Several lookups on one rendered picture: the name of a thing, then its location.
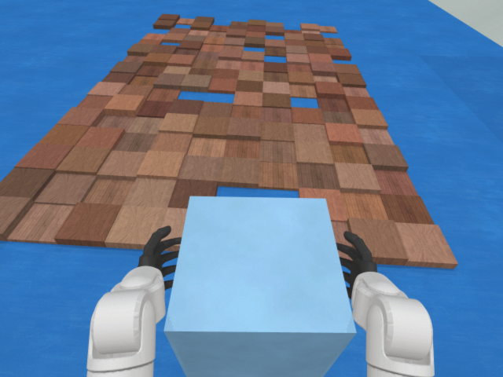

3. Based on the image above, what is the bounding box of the left robot forearm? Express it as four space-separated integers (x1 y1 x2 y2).
86 266 166 377

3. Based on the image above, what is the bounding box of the right robot hand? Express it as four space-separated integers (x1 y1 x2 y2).
336 231 377 299

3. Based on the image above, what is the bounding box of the carton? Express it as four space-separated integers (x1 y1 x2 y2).
163 196 357 377

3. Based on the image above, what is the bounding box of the right robot forearm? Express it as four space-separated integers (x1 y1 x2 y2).
351 272 435 377

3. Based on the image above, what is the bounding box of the left robot hand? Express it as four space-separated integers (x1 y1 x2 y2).
138 226 182 290

